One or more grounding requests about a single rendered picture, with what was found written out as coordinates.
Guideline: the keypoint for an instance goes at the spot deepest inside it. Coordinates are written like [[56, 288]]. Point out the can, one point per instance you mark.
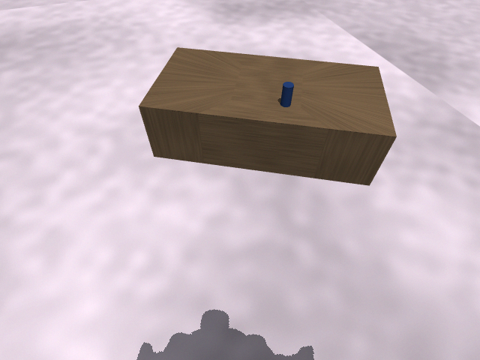
[[287, 93]]

